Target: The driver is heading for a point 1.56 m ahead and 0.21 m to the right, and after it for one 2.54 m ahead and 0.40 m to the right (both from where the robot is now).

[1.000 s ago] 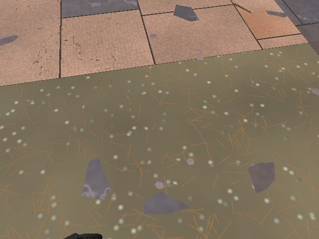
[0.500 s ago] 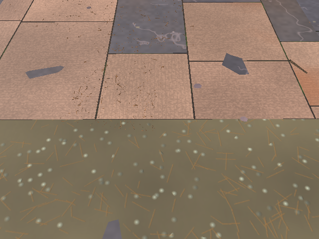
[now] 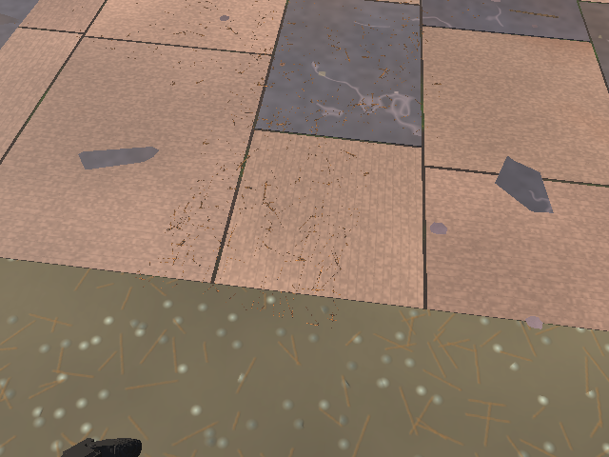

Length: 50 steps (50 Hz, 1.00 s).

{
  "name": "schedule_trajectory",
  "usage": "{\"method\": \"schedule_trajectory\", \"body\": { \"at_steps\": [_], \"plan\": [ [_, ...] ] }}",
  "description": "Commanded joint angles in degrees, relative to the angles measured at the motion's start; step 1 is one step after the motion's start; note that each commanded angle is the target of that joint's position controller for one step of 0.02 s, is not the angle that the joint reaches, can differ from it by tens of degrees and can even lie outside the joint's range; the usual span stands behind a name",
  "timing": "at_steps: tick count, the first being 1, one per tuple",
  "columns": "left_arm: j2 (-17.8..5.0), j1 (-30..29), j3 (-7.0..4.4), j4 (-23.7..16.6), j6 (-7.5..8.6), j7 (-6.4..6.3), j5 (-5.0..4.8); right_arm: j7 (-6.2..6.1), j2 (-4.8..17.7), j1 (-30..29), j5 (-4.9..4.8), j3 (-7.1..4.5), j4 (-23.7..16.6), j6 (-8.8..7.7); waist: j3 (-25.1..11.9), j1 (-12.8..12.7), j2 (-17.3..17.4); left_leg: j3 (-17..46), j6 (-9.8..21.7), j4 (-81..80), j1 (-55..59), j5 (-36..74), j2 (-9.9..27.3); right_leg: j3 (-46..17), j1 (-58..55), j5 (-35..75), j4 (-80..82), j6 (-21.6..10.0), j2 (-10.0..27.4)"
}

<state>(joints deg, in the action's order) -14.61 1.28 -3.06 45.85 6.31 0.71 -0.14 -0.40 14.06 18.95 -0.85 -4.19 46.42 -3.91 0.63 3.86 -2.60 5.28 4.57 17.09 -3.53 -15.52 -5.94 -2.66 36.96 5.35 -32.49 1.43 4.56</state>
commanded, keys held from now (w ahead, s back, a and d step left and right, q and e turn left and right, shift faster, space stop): w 1.00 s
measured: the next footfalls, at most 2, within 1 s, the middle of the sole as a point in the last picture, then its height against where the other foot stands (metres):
right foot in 0.12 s outside the picture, level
left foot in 0.66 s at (241, 423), level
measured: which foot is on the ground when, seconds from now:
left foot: down 0.00-0.14, up 0.16-0.64, down 0.66-1.00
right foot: up 0.00-0.10, down 0.12-0.68, up 0.70-1.00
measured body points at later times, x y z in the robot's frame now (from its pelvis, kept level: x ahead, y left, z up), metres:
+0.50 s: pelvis +0.29 -0.05 +0.00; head +0.31 -0.05 +0.45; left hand +0.29 +0.23 -0.12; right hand +0.49 -0.28 -0.09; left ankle +0.47 +0.14 -0.69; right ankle +0.22 -0.14 -0.74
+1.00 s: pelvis +0.56 +0.01 +0.00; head +0.59 +0.02 +0.45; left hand +0.73 +0.27 -0.10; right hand +0.60 -0.26 -0.12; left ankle +0.52 +0.10 -0.74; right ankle +0.74 -0.16 -0.68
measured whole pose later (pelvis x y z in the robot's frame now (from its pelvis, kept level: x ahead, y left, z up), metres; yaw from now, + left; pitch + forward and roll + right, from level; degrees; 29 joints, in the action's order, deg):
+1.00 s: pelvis +0.56 +0.01 +0.00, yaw +1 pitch +2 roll +2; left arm -16.0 6.1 -3.1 47.0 3.9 0.5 -0.3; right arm 0.5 14.6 20.3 -0.3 -3.5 49.5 -4.8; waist 0.0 3.3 -2.6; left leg -2.9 3.1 13.2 -4.4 -10.9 -3.5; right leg -2.5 39.5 0.0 -42.7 0.6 7.5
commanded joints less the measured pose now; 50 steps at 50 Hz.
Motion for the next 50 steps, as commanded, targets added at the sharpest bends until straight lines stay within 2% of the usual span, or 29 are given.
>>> {"method": "schedule_trajectory", "body": {
  "at_steps": [1, 4, 5, 6, 7, 8, 9, 10, 11, 12, 13, 16, 19, 23, 28, 30, 31, 32, 33, 34, 35, 36, 37, 38, 39, 41, 43, 46, 50],
  "plan": [
    [-5.27, -7.1, -0.95, -5.61, 1.39, 0.8, -0.22, -0.49, 8.8, 3.93, -0.13, -2.27, -0.95, -0.13, 1.53, 0.88, 7.6, 8.58, 7.6, -1.72, 1.22, 17.3, 16.79, 0.83, -1.47, -0.89, 3.54, -1.98, -1.43],
    [-7.36, -2.16, -1.78, -4.94, 1.82, 1.1, -0.23, -0.9, 9.91, 2.67, 0.11, -2.68, -0.98, 0.61, -0.27, -2.47, 9.2, 8.82, 5.72, 4.24, 5.25, 31.03, 17.74, 2.42, -7.67, -7.83, 5.15, -4.74, -3.29],
    [-8.95, 4.24, -2.7, -3.07, 1.89, 0.91, -0.02, -0.82, 9.48, 1.68, 0.22, -2.41, -1.38, 0.81, -4.22, -5.78, 8.63, 6.8, 4.55, 11.41, 4.46, 39.51, 15.08, 3.96, -16.78, -7.0, 6.29, -6.37, -4.79],
    [-11.28, 13.75, -3.46, -1.18, 1.87, 0.73, 0.71, -0.65, 7.76, 0.8, 0.73, -1.55, -2.46, 0.86, -11.95, -9.82, 6.43, 4.43, 2.81, 24.27, -2.67, 34.93, 11.99, -1.08, -32.34, -4.77, 3.41, -9.5, 0.53],
    [-15.72, 21.95, -4.65, 0.12, 1.53, 0.58, 1.26, -0.52, 3.49, 8.35, 0.89, -0.31, -2.74, 0.1, -21.13, -8.89, -6.11, 0.55, -1.56, 45.95, -22.54, 12.67, 3.76, -22.53, -54.74, -9.39, 3.78, -17.69, 13.4],
    [-13.21, 24.45, -4.11, 2.08, 1.06, 1.12, -0.14, -0.24, 3.55, 9.87, -0.32, 0.13, -2.11, -0.7, -23.71, -9.16, -15.6, 3.02, -2.72, 56.42, -35.28, -17.16, 0.36, -41.57, -60.47, -22.12, 13.73, -21.32, 18.35],
    [-9.49, 20.49, -2.97, 1.23, 0.84, 1.05, -1.08, -0.05, 8.39, 4.49, -1.15, -0.89, -3.03, -1.21, -14.38, -9.81, -8.31, 4.64, -2.1, 60.83, -41.27, -14.66, 4.38, -36.99, -54.04, -31.1, 15.41, -18.21, 16.61],
    [-7.69, 15.76, -2.3, -0.06, 0.29, 0.78, -0.57, 0.04, 9.0, -1.25, -1.13, -0.85, -4.58, -1.43, -8.05, -9.08, -2.77, 2.02, -1.66, 59.28, -41.43, -9.18, 7.5, -28.83, -44.97, -29.93, 16.49, -15.85, 14.43],
    [-6.76, 12.34, -1.75, -0.46, 0.06, 0.91, 0.27, -0.03, 8.42, -4.11, -0.23, -0.93, -5.22, -1.39, -3.02, -7.27, 0.56, 0.52, -1.65, 55.24, -39.43, -5.44, 9.7, -23.16, -35.74, -24.06, 18.48, -15.17, 12.22],
    [-5.5, 10.63, -1.26, -0.7, 0.26, 0.98, 0.81, -0.16, 8.05, -3.74, 0.41, -1.28, -5.19, -1.06, -1.8, -5.34, -0.23, 0.67, -1.62, 51.39, -36.17, -2.9, 11.66, -19.4, -30.82, -19.23, 19.81, -14.44, 10.27],
    [-5.21, 10.13, -1.07, -0.5, 0.34, 1.04, 0.96, -0.16, 6.94, -2.26, 0.35, -1.22, -4.86, -0.68, -1.68, -4.14, -1.51, 0.35, -1.81, 49.44, -33.38, -1.7, 12.42, -16.75, -28.0, -16.08, 21.07, -14.21, 8.83],
    [-7.25, 11.71, -1.54, 0.76, 0.75, 0.67, 0.38, -0.43, 4.99, -2.64, 0.57, -0.78, -5.08, -0.03, -1.15, -3.43, -1.96, -1.3, -3.28, 43.33, -34.0, 2.24, 13.46, -10.92, -26.1, -7.4, 23.83, -15.37, 7.84],
    [-8.69, 13.93, -1.9, 1.82, 0.26, -0.09, -0.03, -0.36, 4.31, -7.94, 0.85, -0.41, -6.43, -0.24, -0.62, -4.69, -0.52, -2.14, -4.55, 33.26, -36.29, 11.52, 13.74, -6.43, -28.01, -1.3, 24.68, -14.61, 6.81],
    [-9.23, 18.08, -1.85, 3.5, -0.41, -0.55, -0.85, 0.43, 2.81, -15.65, 0.34, 0.31, -8.08, -0.85, 0.85, -7.65, -0.56, -4.38, -4.7, 20.1, -33.28, 21.12, 11.51, -2.13, -29.76, -1.75, 24.69, -12.58, 4.94],
    [-9.85, 22.42, -2.0, 5.7, -1.98, -0.69, -1.01, 2.1, 3.31, -22.98, -0.29, 0.56, -11.03, -1.6, 3.06, -9.61, -1.04, -5.02, -3.25, 13.25, -35.53, 17.01, 9.67, -3.78, -38.84, 0.41, 20.61, -12.41, 8.91],
    [-10.69, 21.98, -2.31, 6.0, -2.59, -1.0, -1.11, 2.63, 4.4, -22.01, -0.27, 0.27, -11.31, -1.97, 2.18, -7.98, -2.13, -5.46, -1.69, 11.28, -32.55, 12.63, 8.65, -4.08, -41.45, 6.42, 17.4, -11.43, 10.11],
    [-11.36, 20.96, -2.49, 5.85, -2.8, -1.13, -1.16, 2.65, 5.65, -19.07, -0.13, -0.27, -10.67, -2.08, 0.26, -5.94, -3.0, -6.54, -0.66, 10.49, -27.4, 10.95, 7.2, -3.47, -41.71, 14.64, 14.01, -10.73, 9.77],
    [-11.33, 19.57, -2.42, 5.6, -3.02, -1.22, -1.28, 2.43, 7.43, -12.44, 0.1, -1.27, -8.73, -2.12, -3.83, -2.03, -2.81, -8.16, 0.91, 8.62, -17.52, 12.35, 5.52, -1.46, -40.42, 23.1, 6.82, -9.53, 7.83],
    [-9.92, 18.87, -1.8, 4.79, -2.97, -1.31, -0.83, 1.87, 10.62, -2.57, 0.58, -2.59, -6.05, -2.08, -10.72, 2.16, -1.54, -5.39, 3.48, 10.71, -1.38, 15.13, 8.41, 0.63, -33.03, 20.62, -4.84, -7.69, 5.06],
    [-4.82, 22.79, -0.16, 2.98, -2.04, -1.11, 0.14, 1.3, 16.31, 5.79, 1.91, -3.9, -4.87, -1.8, -20.45, 2.6, 9.03, 15.42, 10.8, 12.26, 22.5, 14.78, 23.42, 3.99, -11.91, -1.37, -26.8, -4.11, -1.86],
    [-3.31, 24.97, 0.64, 3.9, -0.73, -0.57, -0.32, 1.43, 14.34, 7.44, 0.71, -3.33, -3.73, -1.38, -26.08, 2.1, 18.41, 35.24, 16.34, 4.05, 29.54, 7.71, 30.06, -1.11, 0.98, -37.89, -39.39, -2.78, -7.56],
    [-9.0, 20.56, -0.92, 3.01, 0.14, -0.15, -1.79, 1.35, 10.66, 4.71, 0.33, -2.07, -4.06, -1.06, -18.52, 2.8, 13.17, 30.23, 13.59, 2.14, 24.22, 1.7, 27.63, -4.16, 7.15, -36.89, -44.01, -3.45, -3.69],
    [-9.41, 15.54, -0.96, 1.45, 0.51, 0.02, -2.38, 1.15, 9.07, 0.63, 0.36, -1.47, -4.7, -0.87, -11.24, 1.75, 9.96, 22.02, 11.4, 0.75, 15.55, 2.59, 25.21, -2.16, 8.33, -31.91, -42.9, -3.86, -0.89],
    [-8.57, 13.32, -0.98, 1.03, 0.4, -0.14, -1.64, 1.37, 7.84, -3.04, 0.78, -0.98, -4.86, -0.89, -6.15, -0.23, 5.92, 16.66, 10.3, -1.71, 6.59, 6.08, 22.67, -0.95, 6.48, -27.6, -38.84, -3.59, 1.22],
    [-8.3, 13.34, -1.38, 1.18, -0.21, -0.38, -0.85, 1.56, 6.21, -5.51, 1.19, -0.48, -5.14, -1.19, -3.82, -2.25, 6.12, 12.99, 9.38, -3.85, 0.56, 9.22, 20.66, -1.25, 3.18, -24.74, -35.19, -3.31, 2.91],
    [-5.86, 15.96, -1.1, 1.88, -1.64, -0.49, -0.68, 1.84, 6.17, -6.85, 1.19, -0.56, -4.72, -1.76, -2.74, -4.74, 7.52, 9.39, 9.77, -7.28, -5.76, 11.9, 19.3, -1.07, -1.51, -22.24, -32.14, -2.44, 3.81],
    [-5.03, 14.63, -0.99, 1.23, -2.42, -0.82, -0.31, 1.69, 7.48, -6.2, 0.97, -0.91, -3.66, -2.34, -1.35, -5.42, 6.78, 5.98, 10.39, -9.15, -7.95, 15.18, 18.9, -0.66, -0.4, -18.76, -28.19, -1.33, 4.15],
    [-4.45, 8.86, -0.76, -0.53, -2.29, -0.69, 0.15, 0.94, 8.71, -3.92, 0.8, -1.22, -2.06, -2.14, 0.2, -4.1, 5.67, 1.87, 9.41, -10.22, -7.24, 17.18, 17.63, -0.26, 1.8, -8.77, -17.78, -0.47, 4.08],
    [-3.27, 1.0, -0.07, -2.5, -1.67, 0.14, -0.32, 0.38, 10.13, -0.15, 0.17, -1.45, 0.07, -1.64, 1.63, -1.16, 5.62, -1.86, 7.37, -10.06, -5.87, 15.67, 16.35, 1.96, -1.64, 0.34, -4.77, -0.69, 1.46]
  ]
}}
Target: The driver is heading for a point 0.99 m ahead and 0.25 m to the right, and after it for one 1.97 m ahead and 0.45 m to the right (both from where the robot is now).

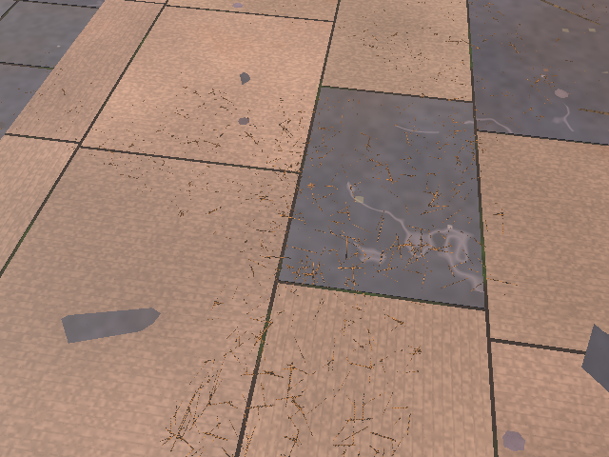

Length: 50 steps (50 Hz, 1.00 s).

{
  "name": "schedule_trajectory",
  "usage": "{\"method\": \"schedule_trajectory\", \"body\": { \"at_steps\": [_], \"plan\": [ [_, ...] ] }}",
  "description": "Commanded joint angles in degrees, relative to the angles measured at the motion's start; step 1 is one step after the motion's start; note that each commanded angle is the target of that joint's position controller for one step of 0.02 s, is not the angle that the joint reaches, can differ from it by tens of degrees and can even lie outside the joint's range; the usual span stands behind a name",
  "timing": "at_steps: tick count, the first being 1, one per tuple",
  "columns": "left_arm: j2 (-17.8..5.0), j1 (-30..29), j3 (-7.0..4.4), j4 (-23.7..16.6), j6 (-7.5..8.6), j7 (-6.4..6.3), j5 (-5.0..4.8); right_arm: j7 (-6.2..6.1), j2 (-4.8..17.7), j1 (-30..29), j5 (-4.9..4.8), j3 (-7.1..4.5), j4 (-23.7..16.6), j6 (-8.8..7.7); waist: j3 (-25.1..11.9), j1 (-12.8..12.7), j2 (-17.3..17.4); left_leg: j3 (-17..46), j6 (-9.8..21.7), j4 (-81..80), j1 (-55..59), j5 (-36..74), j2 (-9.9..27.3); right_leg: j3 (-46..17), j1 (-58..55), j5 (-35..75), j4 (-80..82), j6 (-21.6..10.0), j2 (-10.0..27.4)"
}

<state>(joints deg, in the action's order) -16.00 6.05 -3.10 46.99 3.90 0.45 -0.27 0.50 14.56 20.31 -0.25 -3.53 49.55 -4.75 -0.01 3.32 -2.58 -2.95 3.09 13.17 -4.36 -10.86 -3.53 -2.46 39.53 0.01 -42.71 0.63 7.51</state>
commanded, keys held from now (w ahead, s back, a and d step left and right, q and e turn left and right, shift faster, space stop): w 0.78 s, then w+e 0.22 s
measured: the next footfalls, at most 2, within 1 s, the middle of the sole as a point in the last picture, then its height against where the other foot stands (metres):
right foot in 0.18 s outside the picture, level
left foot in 0.72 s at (257, 419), level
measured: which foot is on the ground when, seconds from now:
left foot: down 0.00-0.18, up 0.20-0.70, down 0.72-1.00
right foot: up 0.00-0.16, down 0.18-0.74, up 0.76-1.00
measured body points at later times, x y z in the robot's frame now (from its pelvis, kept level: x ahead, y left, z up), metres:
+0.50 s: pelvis +0.27 -0.07 +0.00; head +0.29 -0.08 +0.45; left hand +0.30 +0.21 -0.12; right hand +0.43 -0.33 -0.11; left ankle +0.42 +0.12 -0.68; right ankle +0.24 -0.15 -0.75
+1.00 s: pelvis +0.56 +0.00 +0.00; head +0.57 +0.01 +0.45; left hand +0.69 +0.27 -0.12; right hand +0.59 -0.27 -0.13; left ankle +0.55 +0.09 -0.75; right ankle +0.64 -0.18 -0.67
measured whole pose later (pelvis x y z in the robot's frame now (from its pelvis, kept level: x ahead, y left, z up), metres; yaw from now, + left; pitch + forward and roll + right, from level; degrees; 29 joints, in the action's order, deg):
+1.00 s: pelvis +0.56 +0.00 +0.00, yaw -4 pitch +1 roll +2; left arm -16.6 11.0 -4.4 50.2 2.7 -0.3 -1.6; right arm 0.6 13.7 16.8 1.1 -3.5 52.4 -5.8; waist 0.8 2.1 -2.8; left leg -7.3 3.7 15.4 -6.5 -9.9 -3.1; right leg -5.2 38.6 -8.7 -57.8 -1.1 6.0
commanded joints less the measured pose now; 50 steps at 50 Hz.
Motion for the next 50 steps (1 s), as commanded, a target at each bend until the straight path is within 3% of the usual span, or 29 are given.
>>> {"method": "schedule_trajectory", "body": {
  "at_steps": [1, 4, 6, 7, 8, 9, 10, 11, 12, 13, 14, 15, 17, 19, 22, 26, 31, 34, 35, 36, 37, 38, 39, 40, 41, 42, 44, 47, 50],
  "plan": [
    [-1.98, -5.4, 0.04, -4.21, 0.81, 0.62, -0.36, -0.55, 9.94, -0.3, -0.61, -2.19, -2.35, -0.63, 2.62, 0.05, 5.66, 6.55, 8.78, -5.69, -3.55, 10.3, 14.55, 1.85, -4.27, 5.83, 7.11, -0.01, -1.86],
    [-2.93, -8.69, -0.02, -6.05, 1.17, 1.52, -0.65, -0.72, 10.35, 1.66, -0.96, -2.41, -0.64, 0.19, 3.55, 0.59, 6.09, 7.63, 8.04, -2.79, 2.56, 10.74, 17.27, 1.27, -2.86, 2.0, 11.09, -1.56, -2.5],
    [-4.12, -7.85, -0.33, -6.38, 1.5, 2.01, -0.64, -0.97, 10.94, 1.4, -1.07, -2.68, -0.04, 0.79, 2.92, -0.62, 6.94, 8.33, 7.02, -0.01, 5.63, 14.46, 18.68, 1.65, -4.97, -2.37, 12.87, -3.09, -3.24],
    [-5.0, -5.53, -0.72, -5.89, 1.66, 2.07, -0.59, -1.07, 11.34, 0.67, -1.08, -2.78, 0.03, 1.11, 1.6, -2.17, 7.56, 7.97, 6.29, 2.81, 6.35, 20.18, 18.51, 2.81, -8.86, -4.23, 13.71, -3.96, -4.37],
    [-6.42, 0.11, -1.63, -4.24, 1.75, 1.9, -0.38, -1.19, 11.17, -0.42, -1.13, -2.64, -0.06, 1.46, -1.62, -5.41, 7.31, 6.06, 5.06, 9.48, 5.81, 29.07, 16.52, 4.7, -16.97, -4.4, 15.28, -5.24, -6.28],
    [-9.58, 9.61, -3.12, -1.46, 1.78, 1.42, -0.1, -1.35, 9.27, -0.06, -0.67, -1.86, -0.38, 1.64, -8.12, -9.02, 5.56, 3.4, 3.22, 21.41, 0.7, 29.63, 13.24, 3.39, -31.21, -2.52, 13.92, -7.29, -5.02],
    [-15.57, 17.68, -4.51, -0.29, 1.63, 0.97, 1.06, -1.16, 4.37, 4.82, 0.21, -0.16, -2.16, 0.96, -17.89, -9.03, -5.17, 0.04, -0.59, 43.69, -18.95, 11.39, 6.69, -17.3, -54.09, -4.08, 13.41, -14.72, 9.42],
    [-14.55, 20.16, -4.19, 0.7, 1.31, 1.32, 0.11, -0.81, 2.31, 6.89, 0.12, 0.67, -1.32, -0.33, -22.87, -8.9, -13.92, 5.94, -2.07, 55.66, -32.66, -22.74, 0.1, -37.87, -62.31, -13.67, 22.64, -19.77, 15.13],
    [-10.4, 17.76, -2.88, 0.23, 1.31, 1.27, -0.5, -0.39, 8.0, 1.79, -1.32, -0.82, -1.92, -1.18, -16.32, -9.79, -8.57, 9.52, -1.23, 61.32, -39.46, -21.66, 3.66, -34.14, -58.17, -20.28, 24.44, -17.13, 13.4],
    [-8.74, 13.32, -2.34, -0.7, 1.26, 1.08, -0.42, -0.31, 8.99, -2.75, -1.95, -1.0, -3.22, -1.64, -9.49, -8.83, -5.4, 7.84, -0.41, 60.53, -41.33, -16.07, 6.63, -26.65, -50.14, -18.76, 25.57, -14.95, 11.65],
    [-7.25, 9.44, -1.85, -1.38, 1.17, 1.06, 0.05, -0.62, 8.59, -5.1, -1.39, -1.05, -3.51, -1.58, -5.37, -7.23, -1.95, 6.61, -0.42, 57.48, -39.32, -11.1, 8.98, -21.08, -42.07, -14.67, 27.29, -13.99, 9.49],
    [-5.61, 6.99, -1.38, -1.74, 1.31, 1.18, 0.65, -0.84, 8.1, -5.33, -0.82, -1.34, -3.46, -1.09, -2.72, -5.31, -2.03, 6.79, -0.57, 54.15, -36.11, -7.81, 10.73, -17.04, -35.71, -10.66, 29.32, -13.33, 7.56],
    [-4.77, 5.85, -1.2, -1.51, 1.83, 1.31, 0.85, -0.95, 5.92, -3.06, -0.65, -1.2, -2.71, 0.22, -2.28, -2.97, -3.25, 6.86, -1.12, 51.17, -31.23, -4.83, 11.86, -12.93, -30.35, -6.98, 32.58, -13.53, 5.94],
    [-6.13, 6.79, -1.58, -0.63, 2.32, 1.01, 0.55, -1.15, 5.12, -4.3, -0.27, -1.1, -3.14, 0.92, -0.97, -2.45, -2.15, 6.47, -2.17, 47.53, -32.57, -1.35, 12.21, -9.63, -29.05, -2.5, 34.57, -14.32, 5.69],
    [-7.28, 9.33, -1.9, 0.79, 2.09, 0.15, 0.37, -1.07, 4.68, -9.61, 0.19, -0.99, -4.64, 0.83, 0.51, -3.56, -0.62, 6.21, -3.4, 38.08, -35.98, 7.5, 12.24, -5.75, -30.97, 2.1, 35.6, -13.73, 4.93],
    [-8.02, 12.65, -1.97, 2.45, 1.62, -0.49, -0.27, -0.19, 3.11, -17.21, -0.2, -0.23, -6.35, 0.23, 2.34, -6.18, -0.75, 3.87, -3.4, 25.04, -33.24, 16.82, 10.01, -1.17, -32.08, 1.31, 36.16, -11.87, 3.06],
    [-8.77, 16.85, -2.36, 5.15, 0.28, -0.76, -0.8, 1.37, 3.67, -23.95, -0.78, 0.13, -9.08, -0.42, 4.56, -7.96, -0.9, 3.7, -1.82, 17.62, -34.53, 13.52, 8.46, -1.79, -40.74, 2.33, 32.73, -11.48, 6.69],
    [-9.91, 15.37, -2.87, 5.43, -0.52, -1.12, -1.0, 1.94, 5.92, -20.65, -0.71, -0.58, -8.74, -0.85, 2.23, -4.92, -2.48, 2.29, 0.56, 15.44, -27.82, 7.26, 6.36, -1.72, -44.16, 14.24, 27.02, -9.85, 7.83],
    [-10.03, 14.01, -2.88, 5.23, -0.82, -1.22, -1.1, 1.77, 7.33, -15.23, -0.51, -1.43, -7.17, -0.92, -1.04, -1.67, -2.67, 0.39, 1.81, 14.12, -19.73, 7.11, 4.41, -0.14, -43.57, 23.51, 20.84, -8.76, 6.28],
    [-8.55, 13.9, -2.3, 4.92, -1.03, -1.31, -0.8, 1.29, 10.2, -5.8, -0.27, -2.89, -4.19, -0.88, -7.1, 2.27, -1.31, 0.54, 3.64, 14.68, -5.79, 8.53, 4.41, 2.16, -39.01, 25.21, 9.71, -7.09, 3.09],
    [-5.59, 15.09, -1.01, 3.48, -0.92, -1.41, 0.75, 0.63, 14.7, 4.32, 0.33, -4.01, -2.39, -0.6, -16.06, 4.88, 7.09, 14.49, 7.45, 16.36, 11.96, 9.95, 16.22, 5.0, -26.33, 6.26, -9.58, -4.89, -1.02],
    [0.92, 22.06, 0.73, 3.45, 0.48, -0.71, 0.19, 1.1, 16.91, 5.12, 0.17, -4.21, -1.28, -0.46, -21.64, 0.38, 21.77, 41.54, 16.26, 8.08, 27.39, -2.91, 26.22, 1.31, -4.71, -32.23, -26.28, -2.09, -11.44],
    [-5.81, 17.42, -0.71, 3.82, 1.72, -0.33, -1.15, 1.13, 11.29, 3.8, -0.54, -2.74, -2.0, -0.49, -18.16, 2.83, 14.45, 41.77, 14.08, 4.78, 25.03, -10.39, 24.53, -4.81, 1.79, -33.39, -31.98, -2.87, -8.03],
    [-7.91, 12.15, -1.34, 2.24, 2.42, -0.09, -2.51, 0.79, 9.16, -0.54, -0.35, -2.09, -2.77, -0.6, -10.36, 2.47, 11.33, 32.89, 11.5, 3.75, 17.58, -8.68, 23.24, -3.91, 4.78, -28.05, -32.1, -3.78, -5.43],
    [-7.31, 9.77, -1.28, 2.01, 2.44, -0.43, -2.45, 0.68, 8.09, -4.6, 0.13, -1.69, -3.49, -0.68, -6.37, 0.71, 6.26, 26.63, 10.15, 2.09, 9.42, -3.54, 21.44, -2.66, 2.45, -22.68, -29.62, -3.71, -2.48],
    [-6.86, 8.79, -1.64, 2.05, 1.99, -0.7, -1.71, 0.72, 6.3, -7.28, 0.59, -1.26, -3.64, -0.91, -3.16, -0.76, 5.65, 21.73, 9.44, 0.09, 3.11, 0.51, 19.59, -2.65, 0.29, -19.36, -26.31, -3.39, -0.85],
    [-4.78, 11.45, -1.73, 2.89, 0.3, -0.77, -1.67, 0.77, 4.92, -8.73, 1.23, -0.96, -3.06, -1.62, -2.18, -3.28, 7.86, 15.8, 8.72, -3.37, -2.9, 4.05, 17.95, -3.6, -5.08, -16.08, -23.55, -3.01, 0.77],
    [-3.3, 9.69, -1.76, 2.07, -1.16, -1.0, -1.53, 0.22, 6.58, -7.88, 1.36, -1.49, -1.56, -2.29, 0.58, -3.85, 6.3, 9.19, 8.92, -6.24, -4.99, 9.51, 17.92, -4.63, -1.9, -11.05, -19.53, -1.88, 0.73],
    [-3.09, 6.45, -1.94, 0.82, -1.05, -0.64, -1.07, -0.6, 7.31, -6.9, 1.42, -1.67, -0.55, -2.13, 1.67, -3.21, 5.52, 3.23, 7.79, -6.93, -2.97, 13.74, 16.95, -4.97, 1.16, -1.72, -11.37, -1.18, -0.26]
  ]
}}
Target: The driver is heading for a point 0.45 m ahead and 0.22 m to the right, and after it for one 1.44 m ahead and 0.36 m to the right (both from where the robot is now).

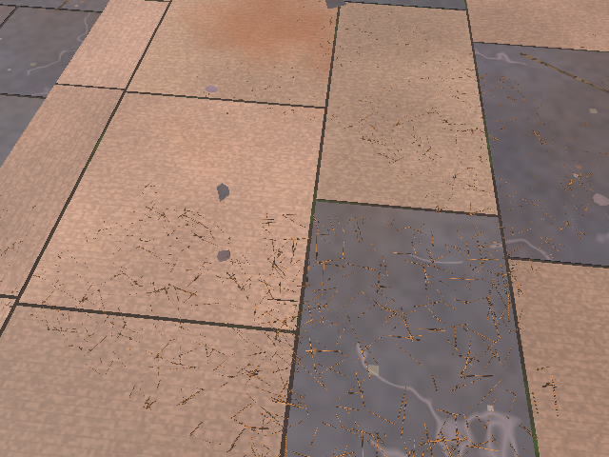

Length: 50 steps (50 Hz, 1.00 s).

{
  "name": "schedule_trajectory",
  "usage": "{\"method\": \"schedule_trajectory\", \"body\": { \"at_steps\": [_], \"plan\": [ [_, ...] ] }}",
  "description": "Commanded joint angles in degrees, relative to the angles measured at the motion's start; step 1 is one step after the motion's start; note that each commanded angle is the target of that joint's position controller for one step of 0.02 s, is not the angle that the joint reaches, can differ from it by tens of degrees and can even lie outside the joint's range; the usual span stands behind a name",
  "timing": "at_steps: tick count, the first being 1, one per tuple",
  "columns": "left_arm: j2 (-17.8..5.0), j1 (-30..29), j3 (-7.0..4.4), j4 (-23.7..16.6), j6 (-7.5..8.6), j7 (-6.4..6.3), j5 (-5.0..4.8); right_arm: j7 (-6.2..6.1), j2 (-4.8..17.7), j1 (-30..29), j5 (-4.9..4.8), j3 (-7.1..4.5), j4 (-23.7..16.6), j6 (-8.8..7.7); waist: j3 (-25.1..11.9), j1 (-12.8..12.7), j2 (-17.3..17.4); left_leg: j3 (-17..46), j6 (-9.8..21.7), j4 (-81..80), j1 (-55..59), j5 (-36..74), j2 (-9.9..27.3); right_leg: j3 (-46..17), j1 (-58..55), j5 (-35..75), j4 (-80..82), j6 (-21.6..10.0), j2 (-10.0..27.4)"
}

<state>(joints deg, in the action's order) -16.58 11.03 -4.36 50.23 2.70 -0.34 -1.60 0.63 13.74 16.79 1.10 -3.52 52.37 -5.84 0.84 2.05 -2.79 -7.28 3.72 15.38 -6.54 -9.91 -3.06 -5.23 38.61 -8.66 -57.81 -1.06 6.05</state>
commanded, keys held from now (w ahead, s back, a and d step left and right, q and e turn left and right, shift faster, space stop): w+e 0.54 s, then w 0.46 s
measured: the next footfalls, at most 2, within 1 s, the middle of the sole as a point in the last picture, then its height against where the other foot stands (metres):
right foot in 0.28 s outside the picture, level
left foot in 0.78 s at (320, 388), level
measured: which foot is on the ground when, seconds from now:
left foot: down 0.00-0.30, up 0.32-0.76, down 0.78-1.00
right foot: up 0.00-0.26, down 0.28-0.80, up 0.82-1.00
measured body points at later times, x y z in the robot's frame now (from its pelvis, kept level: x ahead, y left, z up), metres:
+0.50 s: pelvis +0.28 -0.08 +0.00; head +0.31 -0.10 +0.45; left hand +0.43 +0.16 -0.12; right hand +0.37 -0.39 -0.11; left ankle +0.37 +0.09 -0.67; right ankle +0.28 -0.14 -0.75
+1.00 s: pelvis +0.58 -0.11 +0.00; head +0.60 -0.11 +0.45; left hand +0.81 +0.08 -0.11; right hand +0.52 -0.38 -0.12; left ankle +0.62 -0.03 -0.75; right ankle +0.55 -0.27 -0.67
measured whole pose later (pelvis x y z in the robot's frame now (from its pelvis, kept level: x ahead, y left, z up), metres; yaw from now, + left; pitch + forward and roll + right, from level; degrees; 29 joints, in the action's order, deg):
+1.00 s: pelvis +0.58 -0.11 +0.00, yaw -24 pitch +1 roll +1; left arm -16.4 13.5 -3.6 42.3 3.3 -0.2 -0.4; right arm 1.4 14.5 17.2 0.2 -2.8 49.0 -5.6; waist 0.8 2.1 -2.5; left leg -1.4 3.5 19.9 -11.6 -9.8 -3.4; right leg -2.5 33.6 -16.0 -59.4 -1.1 4.2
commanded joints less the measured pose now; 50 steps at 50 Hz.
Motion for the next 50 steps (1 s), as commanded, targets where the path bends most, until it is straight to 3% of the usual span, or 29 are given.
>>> {"method": "schedule_trajectory", "body": {
  "at_steps": [1, 5, 9, 12, 13, 14, 15, 16, 17, 18, 19, 20, 21, 23, 26, 28, 30, 35, 37, 38, 39, 40, 41, 42, 43, 44, 45, 47, 50],
  "plan": [
    [-2.26, 0.18, -0.59, -2.84, 0.32, 0.46, 0.35, -0.92, 8.24, -3.66, -0.01, -1.61, -3.31, -0.97, 1.12, -1.68, 5.79, 5.26, 6.44, -9.33, -0.76, 13.53, 15.71, -1.18, 1.34, 10.13, 7.27, 0.49, 0.89],
    [-0.42, -7.74, 0.42, -5.96, 0.55, 1.76, 0.67, -1.62, 9.36, -0.61, -0.58, -1.79, -1.86, -0.33, 3.6, 1.51, 4.73, 0.1, 5.16, -9.66, 2.74, 14.9, 16.06, 3.78, 0.3, 15.42, 17.66, -0.19, 0.05],
    [-0.6, -12.33, 0.62, -9.79, 0.4, 3.3, 0.46, -1.82, 10.53, 2.13, -1.43, -2.34, -0.46, 1.64, 4.81, 2.35, 4.91, -1.99, 4.54, -4.46, 12.85, 23.93, 19.27, 6.74, 3.72, 8.1, 21.93, -2.11, -1.23],
    [-3.41, -7.59, -0.81, -10.63, 0.05, 4.04, 0.38, -2.59, 12.94, -0.16, -1.9, -3.07, -1.46, 3.03, 0.06, -1.96, 8.27, -4.3, 2.65, 7.12, 15.04, 50.77, 19.61, 11.65, -6.37, -0.89, 21.74, -5.24, -6.21],
    [-5.56, -1.16, -2.03, -9.42, -0.07, 3.95, 0.2, -2.84, 13.48, -1.05, -1.9, -3.18, -1.81, 3.54, -3.46, -5.68, 8.57, -5.03, 1.69, 16.14, 13.43, 55.62, 18.69, 12.55, -14.77, -1.81, 22.78, -6.83, -8.48],
    [-9.04, 8.31, -3.95, -7.16, -0.2, 3.18, 0.14, -3.02, 13.26, -2.04, -2.03, -2.94, -2.39, 3.6, -8.2, -10.68, 6.66, -6.06, -0.43, 29.42, 6.13, 49.65, 16.17, 10.47, -29.7, 1.94, 27.2, -9.25, -9.62],
    [-14.78, 14.56, -5.59, -5.85, -0.77, 1.75, 0.19, -2.79, 8.97, -0.12, -0.45, -1.62, -4.26, 2.76, -13.71, -10.51, -3.9, -6.22, -3.3, 49.16, -12.88, 19.04, 11.05, -9.41, -48.25, 1.48, 27.99, -14.48, 2.21],
    [-16.68, 11.98, -5.23, -7.53, 0.01, 2.01, 0.23, -1.67, 3.8, 2.3, -0.47, 0.35, -6.62, 0.34, -20.64, -5.66, -11.52, 5.51, -5.32, 65.07, -32.02, -23.81, -1.04, -41.84, -61.4, -4.98, 37.77, -25.2, 13.63],
    [-11.54, 12.52, -3.74, -7.8, 0.45, 2.16, 0.66, -0.57, 8.69, -4.17, -2.58, -0.78, -7.68, -1.84, -19.22, -9.17, -4.71, 13.65, -3.73, 66.89, -38.54, -21.55, 2.67, -38.28, -61.29, -5.97, 40.6, -22.13, 12.29],
    [-8.88, 10.14, -3.07, -7.89, 0.94, 2.05, 0.69, -0.15, 9.32, -7.36, -3.72, -0.82, -8.76, -2.91, -12.04, -8.39, -2.36, 12.76, -2.32, 63.56, -40.18, -16.68, 5.25, -29.02, -54.22, -2.88, 40.57, -19.61, 10.16],
    [-7.54, 6.13, -2.64, -8.58, 1.23, 2.08, 0.54, -0.53, 8.73, -7.69, -2.75, -0.86, -8.28, -3.23, -7.37, -5.38, 3.11, 12.39, -2.2, 57.55, -37.33, -12.72, 7.78, -22.62, -45.12, 2.03, 41.05, -17.45, 7.4],
    [-5.52, 2.92, -2.0, -9.51, 1.33, 1.94, 0.73, -0.92, 9.68, -7.65, -1.43, -1.52, -7.8, -2.77, -4.88, -3.47, 3.2, 12.09, -2.72, 52.81, -33.52, -10.53, 9.28, -18.27, -38.42, 7.23, 42.06, -16.32, 5.52],
    [-5.0, 1.53, -1.65, -10.42, 1.33, 1.68, 1.26, -0.87, 9.78, -6.59, -1.1, -1.79, -7.79, -1.93, -4.16, -1.83, 2.05, 12.31, -3.33, 50.95, -30.09, -9.06, 9.97, -16.73, -33.92, 9.89, 43.41, -16.22, 4.45],
    [-6.31, 1.75, -1.94, -10.73, 1.49, 1.13, 1.0, -0.99, 8.44, -5.99, -0.51, -1.72, -8.27, -0.61, -3.33, -0.79, 1.61, 11.28, -5.28, 46.01, -28.22, -7.45, 9.93, -14.3, -29.17, 14.11, 44.89, -16.65, 3.45],
    [-8.6, 4.21, -2.56, -10.46, 1.37, -0.08, 0.77, -1.26, 6.81, -11.83, -0.12, -1.12, -10.48, 0.04, -1.24, -2.27, 0.82, 10.04, -7.56, 34.15, -28.69, 2.1, 8.35, -10.21, -25.31, 15.06, 45.54, -15.09, 0.89],
    [-8.35, 5.38, -2.49, -10.19, 0.98, -0.46, 0.58, -0.86, 5.63, -15.39, -0.33, -0.58, -11.38, -0.18, -0.98, -3.85, -0.72, 9.54, -7.69, 24.63, -25.9, 10.41, 6.58, -7.58, -24.05, 11.65, 44.86, -12.86, -1.43],
    [-7.8, 7.56, -2.28, -9.35, 0.88, -0.47, 0.62, -0.19, 5.13, -18.43, -0.88, -0.14, -12.16, -0.57, -0.92, -5.88, -1.79, 8.75, -7.34, 18.77, -22.66, 17.18, 5.31, -7.4, -23.81, 7.79, 44.87, -11.57, -1.25],
    [-7.4, 11.26, -2.06, -7.05, 0.54, -0.53, 0.69, 1.05, 7.96, -20.91, -1.28, -0.63, -13.8, -1.68, 0.32, -6.6, -2.92, 9.97, -3.96, 12.89, -24.32, 11.97, 5.07, -12.89, -34.15, 7.88, 39.29, -10.7, 3.89],
    [-7.93, 10.43, -2.2, -6.99, 0.09, -0.66, 0.86, 1.09, 9.19, -16.99, -1.26, -1.15, -13.07, -2.14, -0.4, -4.09, -4.4, 8.47, -1.77, 11.19, -20.02, 7.44, 4.01, -13.6, -36.58, 16.27, 35.38, -9.58, 4.46],
    [-7.05, 9.55, -1.83, -7.36, -0.02, -0.63, 0.93, 0.86, 10.71, -11.19, -0.89, -2.01, -11.38, -2.36, -3.75, -1.12, -3.81, 7.54, 0.0, 9.81, -11.93, 8.14, 3.21, -11.77, -36.34, 24.37, 29.12, -8.33, 1.8],
    [-5.23, 8.75, -0.92, -8.44, 0.03, -0.5, 1.44, 0.63, 13.14, -2.41, -0.1, -2.76, -10.04, -2.53, -11.46, 2.88, -1.15, 13.54, 3.6, 12.44, 2.52, 10.06, 9.45, -8.86, -30.38, 21.32, 16.2, -6.44, -1.33],
    [-1.83, 16.43, 0.11, -8.64, 0.76, -0.45, 0.57, 0.59, 17.97, 5.83, 0.32, -4.27, -8.2, -1.94, -20.66, 2.21, 12.71, 35.89, 12.74, 10.89, 24.65, 1.15, 21.37, -2.69, -10.41, 2.66, -5.1, -1.49, -9.75],
    [-3.07, 16.76, 0.37, -8.35, 1.38, -0.36, 0.18, 1.23, 14.51, 7.81, -1.39, -3.49, -6.59, -1.49, -20.58, 2.76, 19.2, 51.31, 14.59, 2.31, 27.73, -11.82, 25.35, -4.46, 0.71, -24.23, -13.54, -0.76, -11.26],
    [-7.32, 11.11, -0.65, -9.19, 1.62, -0.15, -0.46, 1.13, 10.88, 4.41, -2.25, -2.34, -7.26, -1.21, -11.39, 3.43, 12.53, 46.23, 11.93, 1.12, 21.18, -19.23, 24.01, -5.59, 6.02, -21.2, -17.59, -1.16, -7.78],
    [-7.42, 6.23, -0.55, -10.41, 1.74, -0.11, -0.18, 0.9, 9.53, 0.34, -1.64, -1.75, -8.33, -0.63, -6.04, 2.65, 7.72, 38.91, 10.0, 0.14, 13.29, -16.79, 21.77, -2.74, 5.91, -16.5, -16.51, -1.39, -4.94],
    [-6.83, 3.47, -0.59, -11.21, 1.9, -0.02, 0.72, 0.92, 8.35, -2.38, -1.03, -1.21, -8.52, -0.28, -1.65, 1.3, 5.71, 33.71, 9.63, -1.72, 5.84, -11.3, 19.49, -1.2, 4.88, -13.05, -12.58, -1.35, -2.98],
    [-6.28, 3.65, -0.84, -11.16, 1.79, 0.02, 1.17, 0.88, 7.22, -3.76, -0.48, -0.7, -8.69, -0.41, -0.7, -0.36, 6.7, 30.19, 8.96, -2.95, 1.65, -6.24, 17.7, -1.07, 1.96, -10.46, -9.16, -1.34, -1.03],
    [-4.14, 5.7, -0.53, -10.52, 1.36, 0.12, 1.01, 0.88, 7.01, -3.96, -0.64, -0.5, -8.21, -0.61, -1.15, -1.82, 8.51, 25.27, 9.09, -4.98, -1.88, 0.42, 15.57, 0.15, -1.65, -8.72, -5.25, -0.73, 0.06],
    [-2.7, 1.92, 0.08, -11.96, 1.25, -0.06, 1.48, 0.35, 9.7, -2.33, -1.21, -1.17, -7.02, -0.75, -0.45, -1.4, 7.28, 20.24, 10.14, -7.11, -2.2, 9.33, 15.47, 1.7, 0.42, -2.87, 3.01, 0.95, 0.95]
  ]
}}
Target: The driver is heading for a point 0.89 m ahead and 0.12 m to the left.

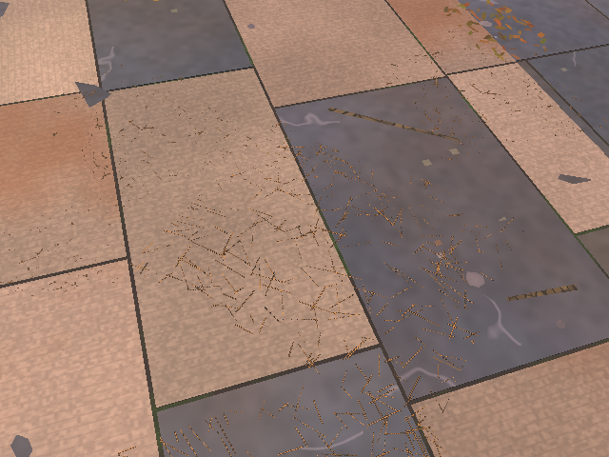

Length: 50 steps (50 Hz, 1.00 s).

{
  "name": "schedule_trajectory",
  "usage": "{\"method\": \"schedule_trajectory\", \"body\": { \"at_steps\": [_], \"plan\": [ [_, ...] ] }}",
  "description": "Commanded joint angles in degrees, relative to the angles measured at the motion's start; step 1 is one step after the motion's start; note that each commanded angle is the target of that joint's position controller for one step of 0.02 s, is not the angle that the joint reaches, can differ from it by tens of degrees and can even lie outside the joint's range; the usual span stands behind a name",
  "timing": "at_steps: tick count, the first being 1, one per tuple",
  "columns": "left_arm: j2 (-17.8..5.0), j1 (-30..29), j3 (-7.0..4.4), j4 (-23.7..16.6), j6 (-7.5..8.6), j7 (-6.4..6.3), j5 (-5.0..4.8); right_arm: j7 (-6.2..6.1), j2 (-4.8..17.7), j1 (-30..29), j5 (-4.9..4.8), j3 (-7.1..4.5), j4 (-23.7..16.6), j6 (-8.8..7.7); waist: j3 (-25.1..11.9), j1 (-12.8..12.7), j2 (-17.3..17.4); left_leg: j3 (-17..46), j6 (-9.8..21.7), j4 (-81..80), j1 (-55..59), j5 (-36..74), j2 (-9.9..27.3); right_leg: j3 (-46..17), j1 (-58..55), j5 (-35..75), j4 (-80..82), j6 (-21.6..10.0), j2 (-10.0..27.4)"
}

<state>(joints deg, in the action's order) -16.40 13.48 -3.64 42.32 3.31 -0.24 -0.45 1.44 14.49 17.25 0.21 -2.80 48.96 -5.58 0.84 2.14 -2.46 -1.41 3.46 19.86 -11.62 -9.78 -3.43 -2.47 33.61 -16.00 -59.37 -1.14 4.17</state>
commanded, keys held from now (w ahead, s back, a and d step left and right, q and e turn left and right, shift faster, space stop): w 1.00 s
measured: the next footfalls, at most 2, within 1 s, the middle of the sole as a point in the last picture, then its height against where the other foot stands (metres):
right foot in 0.30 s outside the picture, level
left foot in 0.80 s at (256, 398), level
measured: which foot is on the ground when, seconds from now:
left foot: down 0.00-0.30, up 0.32-0.78, down 0.80-1.00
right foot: up 0.00-0.28, down 0.30-0.82, up 0.84-1.00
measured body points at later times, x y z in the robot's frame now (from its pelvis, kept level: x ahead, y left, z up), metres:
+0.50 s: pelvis +0.28 -0.06 +0.00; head +0.30 -0.07 +0.45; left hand +0.37 +0.21 -0.11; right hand +0.39 -0.34 -0.12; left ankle +0.29 +0.09 -0.67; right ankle +0.30 -0.15 -0.74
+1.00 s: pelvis +0.55 +0.01 +0.00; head +0.58 +0.02 +0.45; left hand +0.65 +0.29 -0.13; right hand +0.64 -0.27 -0.12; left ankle +0.58 +0.09 -0.74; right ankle +0.53 -0.15 -0.66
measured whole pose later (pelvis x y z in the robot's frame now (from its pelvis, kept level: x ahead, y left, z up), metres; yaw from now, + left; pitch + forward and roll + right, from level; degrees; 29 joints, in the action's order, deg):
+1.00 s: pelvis +0.55 +0.01 +0.00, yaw +0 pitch +2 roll +0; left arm -17.1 13.9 -3.2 47.5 4.1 -0.1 -0.9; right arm 1.8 15.3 14.5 0.4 -2.7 48.2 -4.7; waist 1.1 1.2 -2.1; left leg -2.8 3.7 22.5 -15.3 -8.9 -2.5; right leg -1.3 29.6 -18.2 -62.8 -1.4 4.6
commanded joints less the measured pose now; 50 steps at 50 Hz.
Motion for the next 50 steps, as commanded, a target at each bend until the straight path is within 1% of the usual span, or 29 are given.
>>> {"method": "schedule_trajectory", "body": {
  "at_steps": [1, 5, 10, 12, 13, 14, 15, 16, 17, 18, 19, 20, 21, 23, 25, 27, 31, 35, 38, 39, 40, 41, 42, 43, 44, 45, 46, 48, 50],
  "plan": [
    [-2.48, -2.25, -0.41, -4.46, 0.75, -0.09, 0.38, -0.66, 9.45, -2.25, -0.44, -2.02, -3.3, -0.81, -0.41, -1.02, 6.4, 12.59, 10.0, -11.84, 3.22, 10.91, 15.31, -0.73, 5.37, 7.8, 8.33, 1.36, 2.87],
    [-1.13, -9.57, 0.31, -6.02, 1.36, 0.7, -0.02, -1.07, 10.39, 1.36, -1.21, -2.08, -1.67, -0.05, 0.63, 1.7, 6.19, 6.95, 7.85, -11.7, 3.74, 12.81, 13.03, 1.48, 1.31, 19.21, 22.12, 1.76, 0.76],
    [-2.05, -16.14, 0.28, -8.66, 2.0, 2.17, -0.66, -1.26, 11.13, 5.77, -1.57, -2.2, 0.75, 1.43, 2.56, 3.1, 6.69, 8.3, 7.01, -8.24, 11.56, 14.54, 16.84, 1.83, 1.88, 16.58, 29.02, 0.01, -0.98],
    [-3.47, -14.33, -0.22, -8.58, 2.26, 2.53, -0.57, -1.56, 12.13, 5.27, -1.6, -2.54, 1.08, 2.07, 1.37, 1.09, 7.6, 8.39, 5.91, -4.61, 14.26, 21.57, 17.85, 2.42, -1.85, 12.49, 30.91, -1.62, -2.05],
    [-4.77, -10.17, -0.91, -7.53, 2.35, 2.45, -0.33, -1.71, 12.66, 4.1, -1.71, -2.65, 0.93, 2.32, -1.14, -1.75, 7.93, 7.02, 4.99, 0.26, 14.18, 30.53, 16.9, 3.88, -8.44, 12.06, 32.48, -2.84, -3.6],
    [-7.31, -2.0, -2.24, -5.01, 2.3, 2.05, -0.04, -1.83, 11.81, 3.67, -1.59, -2.27, 0.68, 2.51, -6.48, -5.69, 6.98, 4.72, 3.53, 9.6, 11.46, 35.89, 14.22, 4.61, -20.55, 13.52, 33.12, -4.68, -4.31],
    [-11.27, 8.78, -3.45, -2.97, 2.1, 1.41, 0.67, -1.95, 9.31, 3.16, -0.32, -1.13, -0.92, 2.29, -15.12, -9.85, 2.32, 2.42, 1.4, 25.96, 0.29, 23.81, 11.27, -5.02, -38.44, 16.94, 30.01, -8.5, 4.87],
    [-15.94, 11.95, -4.35, -1.68, 1.71, 1.47, 0.65, -1.48, 2.45, 10.41, -0.18, 1.02, -1.86, 0.98, -22.59, -6.55, -13.18, 1.19, -2.32, 46.58, -22.97, -13.93, 1.08, -31.31, -57.95, 7.11, 34.49, -17.87, 18.07],
    [-10.36, 12.96, -2.98, -1.67, 1.4, 1.46, -0.07, -1.04, 7.63, 7.64, -1.23, -0.09, -0.94, -0.17, -22.99, -8.9, -9.99, 8.12, -2.01, 53.64, -30.1, -23.44, 2.61, -38.15, -57.67, -0.54, 39.52, -17.78, 18.18],
    [-8.51, 8.74, -2.11, -2.02, 1.4, 1.28, -0.08, -0.71, 10.58, 2.05, -2.46, -0.97, -2.91, -0.85, -13.6, -8.53, -6.81, 7.31, -1.48, 54.96, -34.05, -19.34, 5.47, -29.88, -50.36, 0.43, 40.86, -15.32, 16.08],
    [-7.49, 4.99, -1.68, -2.48, 1.35, 1.21, 0.19, -0.82, 10.05, -1.36, -2.26, -0.84, -3.64, -1.04, -8.79, -6.97, -2.54, 5.67, -1.49, 52.51, -32.75, -14.24, 8.06, -23.39, -42.21, 5.12, 42.14, -13.95, 13.59],
    [-6.16, 2.06, -1.27, -2.61, 1.4, 1.44, 0.59, -0.95, 9.55, -2.82, -1.31, -1.02, -3.9, -0.86, -5.03, -5.21, -0.74, 5.14, -1.95, 48.91, -30.71, -11.18, 9.53, -19.13, -35.03, 10.11, 44.06, -13.4, 11.64],
    [-4.93, 0.36, -0.87, -2.73, 1.69, 1.54, 1.04, -0.96, 9.02, -1.8, -1.0, -1.22, -3.65, -0.25, -4.06, -3.13, -1.73, 5.61, -2.21, 46.72, -27.08, -9.07, 10.91, -16.16, -30.32, 13.19, 45.86, -12.93, 10.13],
    [-4.98, -0.48, -1.01, -2.12, 2.33, 1.73, 0.61, -1.04, 6.65, 0.05, -0.96, -0.83, -3.05, 1.05, -3.32, -1.19, -2.31, 5.18, -3.09, 43.42, -23.76, -7.5, 11.47, -12.76, -25.46, 15.41, 48.97, -13.53, 9.23],
    [-6.41, 0.08, -1.43, -1.02, 2.8, 1.5, 0.38, -1.29, 5.83, -2.32, -0.45, -0.61, -3.93, 1.75, -1.5, -0.88, -1.51, 4.73, -4.18, 38.83, -25.21, -3.75, 11.82, -9.6, -23.26, 17.46, 51.04, -14.02, 8.98],
    [-7.28, 1.34, -1.69, 0.05, 2.68, 1.04, 0.34, -1.19, 5.37, -6.2, -0.16, -0.37, -5.02, 1.73, -0.25, -1.79, -0.61, 4.55, -4.72, 31.84, -26.52, 3.15, 11.9, -6.68, -23.34, 17.79, 52.07, -13.36, 8.04],
    [-8.62, 4.59, -1.9, 2.15, 2.16, 0.47, -0.17, -0.39, 4.34, -14.13, -0.55, 0.23, -6.79, 1.03, 1.45, -4.64, -0.43, 2.49, -4.54, 17.96, -23.02, 14.31, 9.47, -1.84, -23.69, 16.53, 52.31, -10.94, 6.05],
    [-9.49, 8.35, -2.17, 4.87, 1.23, 0.31, -0.75, 0.61, 5.26, -19.49, -1.09, 0.2, -9.08, 0.59, 2.64, -6.2, -0.79, 2.74, -3.05, 11.94, -23.75, 12.73, 8.24, -2.76, -30.63, 15.92, 49.49, -10.05, 9.05],
    [-10.34, 8.1, -2.53, 5.93, 0.27, -0.08, -0.87, 1.18, 6.92, -17.83, -1.0, -0.35, -9.29, 0.19, 1.43, -4.26, -1.99, 1.82, -0.77, 9.33, -20.1, 6.51, 6.91, -3.41, -35.3, 22.83, 44.83, -8.45, 10.78],
    [-10.56, 6.97, -2.52, 5.91, -0.07, -0.22, -0.92, 1.09, 8.02, -13.82, -0.85, -1.01, -8.25, 0.08, -0.82, -1.66, -2.21, 0.11, 0.33, 7.85, -13.94, 5.67, 5.28, -2.08, -35.34, 31.1, 40.0, -7.39, 9.56],
    [-9.24, 6.99, -1.98, 5.86, -0.35, -0.36, -0.65, 0.67, 10.49, -5.59, -0.64, -2.4, -5.64, 0.08, -6.08, 1.9, -1.18, -0.86, 1.96, 7.67, -2.25, 6.31, 4.2, 0.3, -32.92, 36.59, 30.32, -5.86, 6.54],
    [-6.47, 7.62, -0.7, 4.48, -0.32, -0.59, 0.61, 0.11, 14.8, 4.57, -0.12, -3.71, -3.73, 0.23, -14.67, 5.32, 4.83, 9.59, 5.57, 9.68, 14.49, 9.23, 13.67, 3.33, -22.56, 24.16, 12.95, -3.58, 3.0],
    [0.39, 15.1, 1.28, 3.92, 0.93, 0.06, 0.56, 0.26, 19.07, 7.61, -0.38, -4.67, -2.36, 0.72, -21.29, 1.67, 20.35, 36.4, 14.96, 3.58, 33.71, -3.38, 25.57, 3.22, 1.14, -11.84, -6.79, 0.34, -7.5],
    [-5.3, 11.32, 0.08, 4.68, 2.04, 0.32, -0.52, 0.36, 13.32, 7.95, -1.11, -3.2, -2.8, 0.77, -20.59, 4.49, 14.65, 42.16, 13.93, -1.96, 33.03, -13.56, 24.91, -4.37, 8.0, -17.58, -13.46, -0.19, -5.55],
    [-8.35, 5.58, -0.8, 2.83, 2.71, 0.55, -1.87, 0.19, 11.26, 3.72, -0.87, -2.44, -3.56, 0.61, -12.19, 4.11, 11.5, 34.38, 11.35, -3.07, 26.12, -13.27, 23.15, -3.6, 11.75, -12.79, -14.34, -1.1, -2.65],
    [-7.81, 2.33, -0.65, 2.06, 2.84, 0.23, -1.67, 0.11, 10.19, -0.36, -0.39, -2.06, -4.36, 0.61, -7.69, 2.52, 7.23, 28.31, 10.12, -4.07, 18.3, -8.25, 21.07, -1.89, 10.33, -7.62, -12.09, -1.25, 0.19],
    [-7.37, 1.07, -0.82, 1.79, 2.69, 0.01, -0.73, 0.19, 8.73, -3.07, 0.05, -1.68, -4.66, 0.52, -4.44, 0.97, 6.51, 24.17, 10.05, -5.62, 11.52, -2.76, 19.53, -1.59, 8.24, -4.29, -8.77, -0.95, 1.84],
    [-5.72, 3.26, -0.89, 2.49, 1.6, -0.02, -0.38, 0.28, 6.97, -4.92, 0.57, -1.22, -4.7, 0.06, -3.63, -1.95, 8.24, 18.94, 9.66, -8.58, 4.98, 2.98, 17.05, -2.06, 2.12, -0.98, -5.09, -0.58, 3.57],
    [-4.11, 3.05, -0.59, 2.52, 0.66, -0.17, -0.14, 0.12, 7.95, -4.36, 0.03, -1.53, -3.94, -0.46, -2.45, -2.71, 7.45, 15.47, 10.5, -10.91, 2.42, 6.66, 16.83, -1.37, 1.99, 0.97, -1.51, 0.38, 4.02]
  ]
}}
